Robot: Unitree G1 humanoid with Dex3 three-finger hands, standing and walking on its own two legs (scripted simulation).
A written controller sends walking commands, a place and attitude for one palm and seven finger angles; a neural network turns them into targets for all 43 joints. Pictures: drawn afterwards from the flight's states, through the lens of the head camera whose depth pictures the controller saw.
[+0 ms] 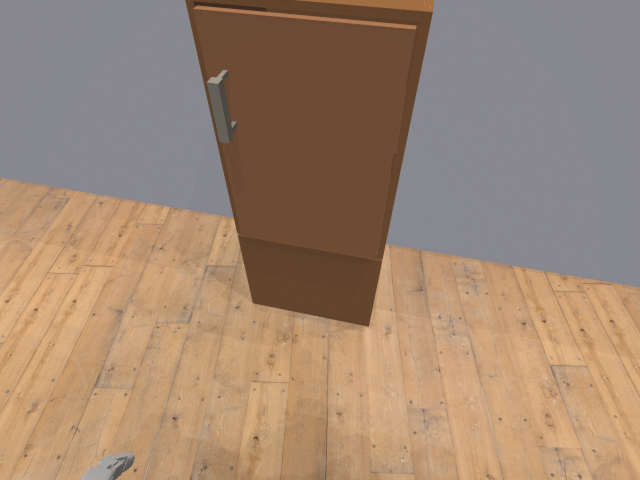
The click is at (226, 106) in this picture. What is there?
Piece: cupboard door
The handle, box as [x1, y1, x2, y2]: [207, 70, 236, 142]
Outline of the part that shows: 223,70 216,77 211,77 208,80 207,85 219,141 229,142 233,137 232,132 236,126 236,122 232,121 231,123 229,119 223,86 223,80 228,74 227,70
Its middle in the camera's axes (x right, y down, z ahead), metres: -0.20 -0.27 +0.79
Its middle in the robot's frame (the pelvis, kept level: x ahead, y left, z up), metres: +0.77 +0.24 +0.07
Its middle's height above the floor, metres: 0.84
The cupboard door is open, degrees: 0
